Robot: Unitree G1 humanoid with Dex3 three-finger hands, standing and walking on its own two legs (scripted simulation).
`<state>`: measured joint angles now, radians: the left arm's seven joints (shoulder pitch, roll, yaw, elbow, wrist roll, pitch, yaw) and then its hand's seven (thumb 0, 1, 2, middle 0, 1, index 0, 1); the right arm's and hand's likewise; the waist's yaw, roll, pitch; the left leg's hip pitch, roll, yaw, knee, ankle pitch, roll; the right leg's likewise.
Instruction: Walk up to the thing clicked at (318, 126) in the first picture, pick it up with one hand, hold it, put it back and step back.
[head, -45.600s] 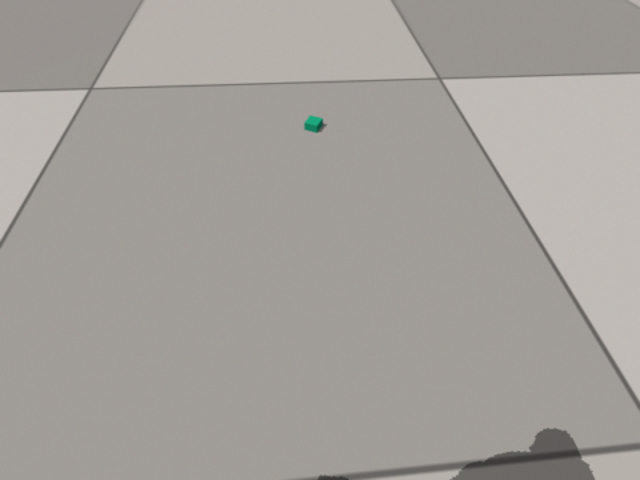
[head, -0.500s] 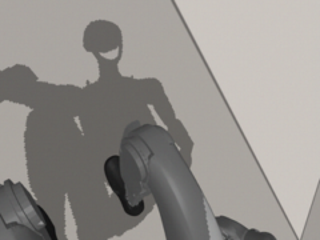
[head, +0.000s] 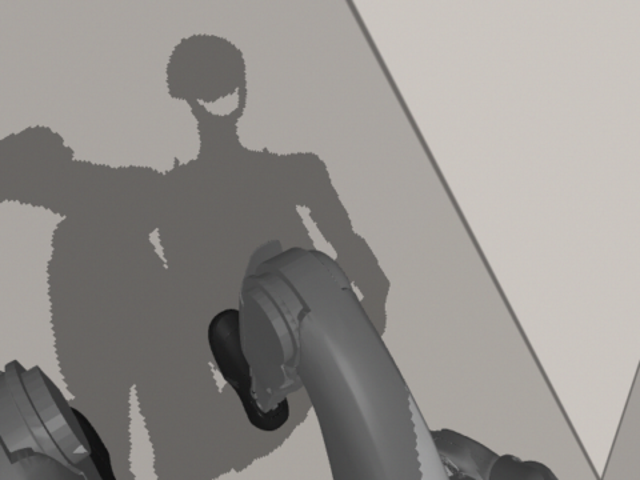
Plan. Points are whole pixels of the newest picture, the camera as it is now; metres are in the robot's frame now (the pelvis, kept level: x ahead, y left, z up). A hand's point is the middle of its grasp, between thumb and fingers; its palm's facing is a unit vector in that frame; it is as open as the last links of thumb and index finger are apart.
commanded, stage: settle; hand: left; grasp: from above
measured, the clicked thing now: out of the picture +0.39 +0.39 -0.29
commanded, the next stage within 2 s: lift in 1.38 s
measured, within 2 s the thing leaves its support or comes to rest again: leaves its support in 0.42 s
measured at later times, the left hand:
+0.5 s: hand out of the picture +0.41 +0.38 -0.24, palm faces +0.20 -0.46 -0.87, open 9.7 cm
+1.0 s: hand out of the picture +0.42 +0.40 -0.17, palm faces +0.17 -0.46 -0.87, open 9.5 cm
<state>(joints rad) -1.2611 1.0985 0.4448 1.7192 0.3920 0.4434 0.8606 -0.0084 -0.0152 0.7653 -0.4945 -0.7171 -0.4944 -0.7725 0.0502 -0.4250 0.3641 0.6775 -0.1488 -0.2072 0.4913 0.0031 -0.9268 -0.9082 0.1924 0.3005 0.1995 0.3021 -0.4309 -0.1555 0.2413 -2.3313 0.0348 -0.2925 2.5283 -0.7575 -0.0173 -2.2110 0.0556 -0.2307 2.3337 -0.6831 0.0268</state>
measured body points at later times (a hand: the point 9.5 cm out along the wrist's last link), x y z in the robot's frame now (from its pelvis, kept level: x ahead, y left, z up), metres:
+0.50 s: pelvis +0.00 +0.00 +0.01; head +0.30 +0.14 +0.31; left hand +0.41 +0.40 -0.20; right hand +0.03 -0.25 -0.04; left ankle +0.05 +0.13 -0.28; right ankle +0.11 -0.11 -0.28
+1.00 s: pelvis +0.00 +0.00 +0.02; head +0.28 +0.11 +0.35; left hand +0.41 +0.42 -0.12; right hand +0.01 -0.26 -0.04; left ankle +0.05 +0.13 -0.28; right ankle +0.11 -0.11 -0.28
